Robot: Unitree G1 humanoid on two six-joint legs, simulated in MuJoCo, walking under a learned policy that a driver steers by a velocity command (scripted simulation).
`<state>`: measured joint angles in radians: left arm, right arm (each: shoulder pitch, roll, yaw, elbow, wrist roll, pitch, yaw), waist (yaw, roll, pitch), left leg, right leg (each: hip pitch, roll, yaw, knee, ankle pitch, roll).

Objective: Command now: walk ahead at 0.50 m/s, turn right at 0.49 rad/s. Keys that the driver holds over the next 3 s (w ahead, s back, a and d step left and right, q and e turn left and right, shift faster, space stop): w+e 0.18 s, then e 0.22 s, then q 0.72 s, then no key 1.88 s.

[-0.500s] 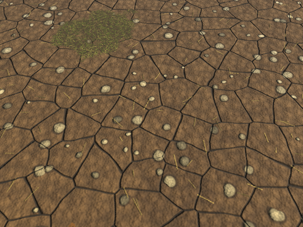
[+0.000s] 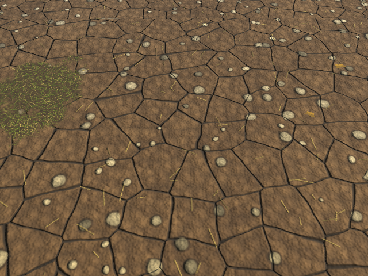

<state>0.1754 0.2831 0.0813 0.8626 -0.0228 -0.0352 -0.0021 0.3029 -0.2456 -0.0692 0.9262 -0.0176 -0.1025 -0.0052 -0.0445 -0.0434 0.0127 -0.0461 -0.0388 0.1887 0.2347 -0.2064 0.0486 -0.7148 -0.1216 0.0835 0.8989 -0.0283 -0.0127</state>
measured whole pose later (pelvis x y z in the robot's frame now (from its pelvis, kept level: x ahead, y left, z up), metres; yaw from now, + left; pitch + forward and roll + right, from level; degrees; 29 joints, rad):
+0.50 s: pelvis +0.23 -0.07 +0.00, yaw -16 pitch +3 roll +1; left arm 0.20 0.28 0.08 0.75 0.00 -0.02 0.00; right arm 0.07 -0.30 -0.07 0.77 -0.01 -0.06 -0.03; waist 0.02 0.04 0.07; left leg -0.66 0.09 -0.07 0.97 -0.25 -0.07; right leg -0.28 0.10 0.05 0.38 -0.14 -0.09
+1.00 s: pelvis +0.32 -0.07 -0.01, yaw -4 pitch +3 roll -1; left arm 0.10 0.28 0.07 0.77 -0.01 0.01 0.04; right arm 0.17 -0.30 -0.09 0.74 0.01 0.03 -0.03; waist -0.03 0.00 0.04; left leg -0.39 -0.05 -0.14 0.47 -0.12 0.01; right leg -0.41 0.04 0.08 0.75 -0.40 0.06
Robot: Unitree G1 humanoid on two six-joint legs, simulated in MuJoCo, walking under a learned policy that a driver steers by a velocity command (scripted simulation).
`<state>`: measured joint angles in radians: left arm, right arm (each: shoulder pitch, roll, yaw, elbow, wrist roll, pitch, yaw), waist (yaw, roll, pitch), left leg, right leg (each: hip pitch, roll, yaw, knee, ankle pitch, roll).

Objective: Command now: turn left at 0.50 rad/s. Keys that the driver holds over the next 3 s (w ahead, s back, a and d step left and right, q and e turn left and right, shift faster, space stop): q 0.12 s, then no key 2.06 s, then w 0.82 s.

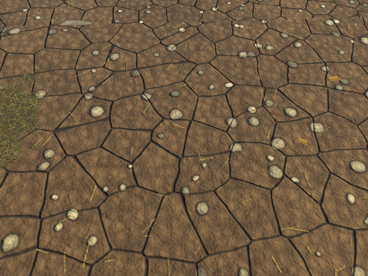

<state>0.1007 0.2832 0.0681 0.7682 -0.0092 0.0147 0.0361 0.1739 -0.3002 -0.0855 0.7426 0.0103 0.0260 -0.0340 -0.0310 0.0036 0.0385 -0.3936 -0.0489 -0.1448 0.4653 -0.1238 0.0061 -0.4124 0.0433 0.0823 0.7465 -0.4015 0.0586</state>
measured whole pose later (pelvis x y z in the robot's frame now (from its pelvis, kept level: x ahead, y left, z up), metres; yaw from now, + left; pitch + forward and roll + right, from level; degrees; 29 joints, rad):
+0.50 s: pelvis +0.00 +0.00 +0.00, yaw +10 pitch +1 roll +0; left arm 0.21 0.26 0.04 0.81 0.01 -0.01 0.02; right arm 0.17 -0.25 -0.05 0.73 -0.01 0.04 -0.02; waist 0.04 -0.02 0.02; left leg -0.22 -0.01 -0.03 0.48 -0.27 0.00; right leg -0.25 -0.05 -0.02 0.51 -0.28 0.03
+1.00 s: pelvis -0.01 +0.01 +0.00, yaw +10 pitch -2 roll +0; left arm 0.22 0.25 0.04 0.97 0.01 0.00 0.04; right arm 0.18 -0.23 -0.03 0.88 -0.01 0.01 -0.01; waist 0.02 0.01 0.04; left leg -0.19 -0.02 -0.04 0.51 -0.29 0.01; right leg -0.19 -0.06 -0.02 0.48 -0.27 0.05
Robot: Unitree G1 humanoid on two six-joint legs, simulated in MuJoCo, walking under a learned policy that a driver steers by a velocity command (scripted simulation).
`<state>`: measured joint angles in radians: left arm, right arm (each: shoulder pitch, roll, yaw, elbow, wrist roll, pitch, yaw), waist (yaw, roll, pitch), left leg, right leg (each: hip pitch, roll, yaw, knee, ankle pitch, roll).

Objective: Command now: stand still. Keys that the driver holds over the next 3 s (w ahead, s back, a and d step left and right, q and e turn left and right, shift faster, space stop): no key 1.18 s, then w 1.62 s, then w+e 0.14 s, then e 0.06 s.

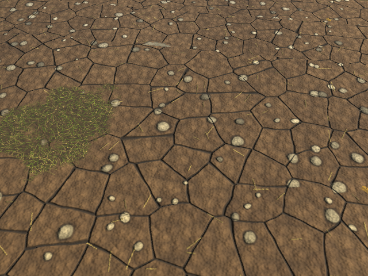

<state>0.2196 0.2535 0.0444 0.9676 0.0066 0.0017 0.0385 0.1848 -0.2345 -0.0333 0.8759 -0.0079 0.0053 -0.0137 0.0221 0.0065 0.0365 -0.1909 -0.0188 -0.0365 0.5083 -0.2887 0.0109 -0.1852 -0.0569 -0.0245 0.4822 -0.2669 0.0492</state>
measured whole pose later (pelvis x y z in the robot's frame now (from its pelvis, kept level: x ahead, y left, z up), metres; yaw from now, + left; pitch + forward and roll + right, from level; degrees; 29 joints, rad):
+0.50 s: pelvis +0.00 -0.01 +0.00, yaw +0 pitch -2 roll +0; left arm 0.25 0.21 0.03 1.08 0.00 0.00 0.05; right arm 0.21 -0.22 -0.02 1.03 0.00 0.01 -0.03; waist 0.01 0.00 0.04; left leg -0.19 -0.01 -0.03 0.50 -0.28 0.00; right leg -0.19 -0.05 -0.02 0.49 -0.27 0.04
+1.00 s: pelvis +0.00 -0.01 +0.00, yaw +0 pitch -1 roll +0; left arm 0.29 0.18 0.02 1.12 0.00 0.00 0.05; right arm 0.24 -0.20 -0.01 1.08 0.00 0.01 -0.04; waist 0.01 0.00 0.04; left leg -0.20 -0.01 -0.03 0.50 -0.28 0.00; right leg -0.21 -0.05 -0.02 0.49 -0.26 0.03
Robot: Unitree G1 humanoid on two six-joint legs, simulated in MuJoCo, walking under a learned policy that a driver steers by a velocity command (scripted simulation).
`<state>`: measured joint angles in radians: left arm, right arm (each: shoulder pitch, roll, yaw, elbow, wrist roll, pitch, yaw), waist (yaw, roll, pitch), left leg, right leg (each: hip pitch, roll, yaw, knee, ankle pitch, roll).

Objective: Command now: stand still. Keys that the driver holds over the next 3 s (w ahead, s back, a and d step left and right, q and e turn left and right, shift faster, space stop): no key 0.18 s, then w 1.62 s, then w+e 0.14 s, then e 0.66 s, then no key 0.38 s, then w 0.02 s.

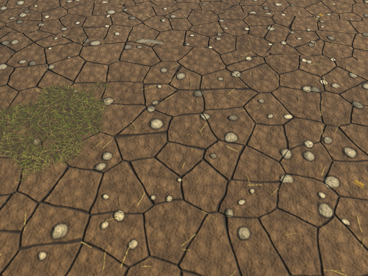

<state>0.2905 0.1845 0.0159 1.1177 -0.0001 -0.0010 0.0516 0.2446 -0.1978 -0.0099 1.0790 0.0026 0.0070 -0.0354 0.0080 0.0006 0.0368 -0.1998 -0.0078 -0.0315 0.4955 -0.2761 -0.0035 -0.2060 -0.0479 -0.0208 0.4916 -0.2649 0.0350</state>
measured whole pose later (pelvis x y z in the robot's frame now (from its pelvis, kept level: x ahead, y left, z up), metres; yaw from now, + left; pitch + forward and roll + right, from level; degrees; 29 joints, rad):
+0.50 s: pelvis +0.06 -0.03 -0.01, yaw +0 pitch +1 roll +0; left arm 0.39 0.18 0.03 1.08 -0.02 -0.11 0.01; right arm 0.38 -0.21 -0.04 1.07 0.04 -0.05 -0.02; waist 0.01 0.03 -0.02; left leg -0.27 0.01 -0.05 0.78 -0.44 0.02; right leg -0.22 0.01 -0.05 0.59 -0.38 -0.05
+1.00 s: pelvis +0.32 +0.01 -0.01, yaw -1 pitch +1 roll +1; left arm 0.37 0.23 0.04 1.00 -0.03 -0.11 0.01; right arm 0.10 -0.24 -0.05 0.92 0.01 -0.10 0.04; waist 0.01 -0.02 0.05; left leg -0.38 -0.05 0.07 0.51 -0.15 0.07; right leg -0.34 -0.04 0.05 1.24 -0.37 -0.05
